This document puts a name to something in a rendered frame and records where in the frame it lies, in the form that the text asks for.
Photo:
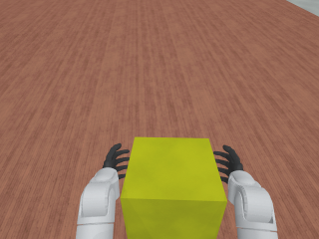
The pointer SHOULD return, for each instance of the robot left forearm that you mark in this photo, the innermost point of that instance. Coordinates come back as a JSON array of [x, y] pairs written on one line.
[[97, 207]]

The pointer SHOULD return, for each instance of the robot right forearm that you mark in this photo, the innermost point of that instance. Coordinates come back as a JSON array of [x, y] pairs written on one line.
[[253, 207]]

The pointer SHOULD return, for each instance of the carton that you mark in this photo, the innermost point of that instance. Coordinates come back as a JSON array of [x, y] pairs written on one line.
[[172, 189]]

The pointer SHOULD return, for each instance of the left robot hand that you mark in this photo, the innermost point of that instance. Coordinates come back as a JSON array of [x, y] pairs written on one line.
[[111, 161]]

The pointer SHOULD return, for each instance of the right robot hand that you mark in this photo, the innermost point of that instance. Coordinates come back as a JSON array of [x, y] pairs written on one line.
[[233, 163]]

